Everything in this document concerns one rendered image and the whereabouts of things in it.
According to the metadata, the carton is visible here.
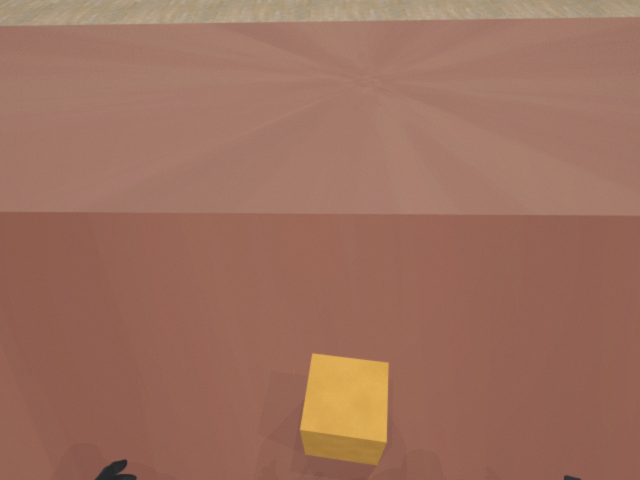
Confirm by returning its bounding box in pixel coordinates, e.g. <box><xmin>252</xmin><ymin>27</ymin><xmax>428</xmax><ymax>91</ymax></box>
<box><xmin>300</xmin><ymin>353</ymin><xmax>389</xmax><ymax>465</ymax></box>

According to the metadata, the left robot hand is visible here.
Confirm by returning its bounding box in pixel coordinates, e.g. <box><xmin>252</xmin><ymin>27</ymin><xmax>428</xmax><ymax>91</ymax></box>
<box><xmin>95</xmin><ymin>460</ymin><xmax>137</xmax><ymax>480</ymax></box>

